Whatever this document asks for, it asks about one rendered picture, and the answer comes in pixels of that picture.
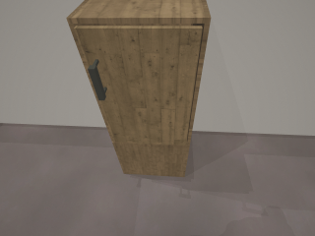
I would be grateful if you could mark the cupboard door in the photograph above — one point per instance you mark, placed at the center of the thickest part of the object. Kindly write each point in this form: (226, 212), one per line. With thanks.
(150, 74)

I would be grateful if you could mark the handle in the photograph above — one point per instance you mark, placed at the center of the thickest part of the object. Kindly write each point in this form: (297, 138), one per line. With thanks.
(95, 77)

